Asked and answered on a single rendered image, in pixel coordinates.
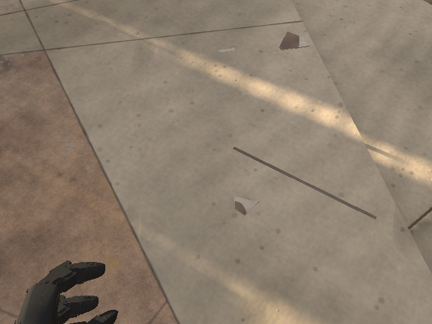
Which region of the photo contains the robot left hand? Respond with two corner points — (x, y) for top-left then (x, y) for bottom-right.
(14, 261), (118, 324)

